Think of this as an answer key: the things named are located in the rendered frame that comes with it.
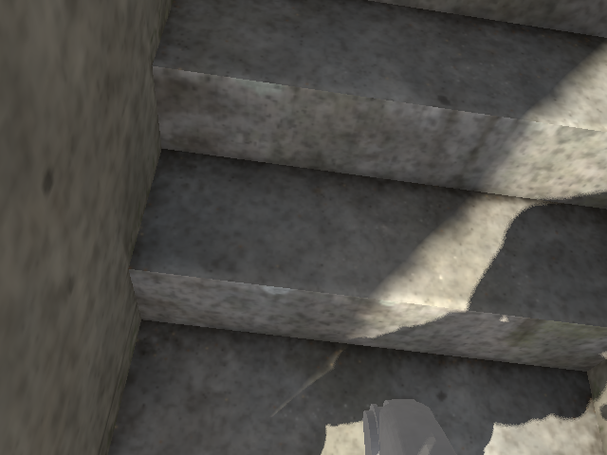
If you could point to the right robot thigh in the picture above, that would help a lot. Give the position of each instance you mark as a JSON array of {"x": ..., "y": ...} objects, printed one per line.
[{"x": 403, "y": 427}]

